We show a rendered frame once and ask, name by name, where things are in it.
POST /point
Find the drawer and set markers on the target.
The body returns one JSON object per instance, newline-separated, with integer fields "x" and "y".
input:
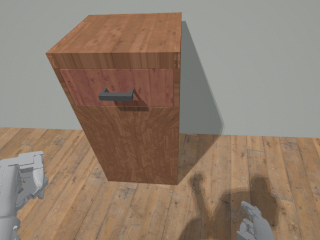
{"x": 153, "y": 87}

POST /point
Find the robot right hand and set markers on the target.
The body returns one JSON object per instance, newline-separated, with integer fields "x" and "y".
{"x": 258, "y": 230}

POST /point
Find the robot left hand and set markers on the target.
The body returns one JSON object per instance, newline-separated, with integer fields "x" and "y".
{"x": 32, "y": 174}

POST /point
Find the handle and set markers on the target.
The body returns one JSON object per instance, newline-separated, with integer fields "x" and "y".
{"x": 116, "y": 96}

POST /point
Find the cabinet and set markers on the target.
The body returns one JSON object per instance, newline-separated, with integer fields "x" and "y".
{"x": 134, "y": 144}

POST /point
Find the left robot forearm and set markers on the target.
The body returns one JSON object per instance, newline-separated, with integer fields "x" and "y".
{"x": 9, "y": 226}

